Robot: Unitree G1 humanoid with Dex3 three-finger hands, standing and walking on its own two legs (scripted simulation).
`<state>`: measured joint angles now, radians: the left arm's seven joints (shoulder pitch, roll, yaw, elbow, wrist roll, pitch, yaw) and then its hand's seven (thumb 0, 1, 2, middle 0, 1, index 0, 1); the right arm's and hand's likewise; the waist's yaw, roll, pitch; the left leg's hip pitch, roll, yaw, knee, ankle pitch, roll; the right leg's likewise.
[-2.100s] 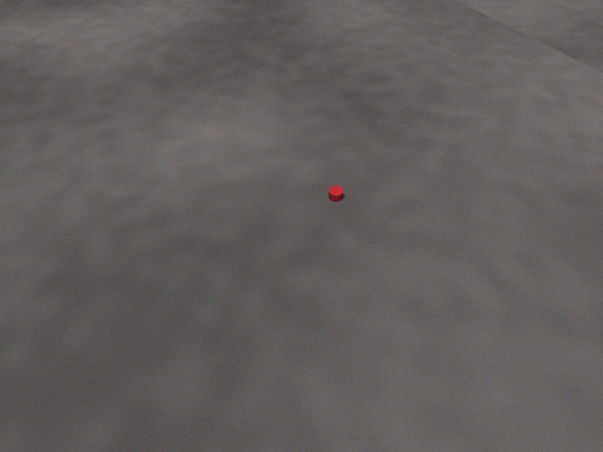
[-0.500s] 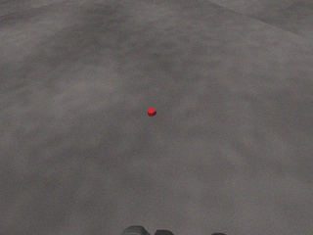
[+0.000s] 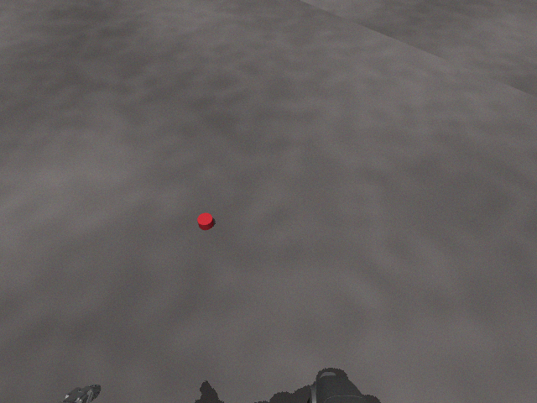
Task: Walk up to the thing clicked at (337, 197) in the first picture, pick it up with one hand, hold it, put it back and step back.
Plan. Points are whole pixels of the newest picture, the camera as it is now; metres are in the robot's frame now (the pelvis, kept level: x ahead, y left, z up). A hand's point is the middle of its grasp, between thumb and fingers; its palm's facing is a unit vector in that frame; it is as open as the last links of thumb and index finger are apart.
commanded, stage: walk up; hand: left
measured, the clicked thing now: (205, 221) +0.94 +0.30 -0.75
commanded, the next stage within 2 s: none
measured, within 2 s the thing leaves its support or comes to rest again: neither
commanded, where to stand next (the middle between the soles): +0.57 +0.03 m, yaw +0 degrees
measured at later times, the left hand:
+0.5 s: hand (127, 348) +0.23 +0.27 -0.13, palm faces -0.02 -0.92 -0.39, open 7.4 cm
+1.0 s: hand (151, 238) +0.46 +0.27 -0.13, palm faces -0.04 -0.90 -0.44, open 7.4 cm
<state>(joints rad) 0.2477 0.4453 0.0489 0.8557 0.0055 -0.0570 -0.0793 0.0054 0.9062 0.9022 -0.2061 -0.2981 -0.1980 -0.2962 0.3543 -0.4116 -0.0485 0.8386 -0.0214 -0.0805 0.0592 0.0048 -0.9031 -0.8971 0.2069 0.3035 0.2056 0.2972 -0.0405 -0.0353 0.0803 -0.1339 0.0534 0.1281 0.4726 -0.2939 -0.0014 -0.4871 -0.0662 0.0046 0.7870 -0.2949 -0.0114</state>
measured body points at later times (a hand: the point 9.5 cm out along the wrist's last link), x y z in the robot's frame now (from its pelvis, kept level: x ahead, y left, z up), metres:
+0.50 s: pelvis +0.21 -0.01 +0.00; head +0.23 -0.02 +0.44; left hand +0.23 +0.31 -0.11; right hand +0.30 -0.33 -0.12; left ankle +0.33 +0.13 -0.72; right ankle +0.16 -0.13 -0.74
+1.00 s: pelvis +0.39 -0.01 -0.02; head +0.41 -0.03 +0.43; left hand +0.46 +0.32 -0.11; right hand +0.44 -0.33 -0.14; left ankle +0.34 +0.12 -0.72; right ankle +0.47 -0.12 -0.74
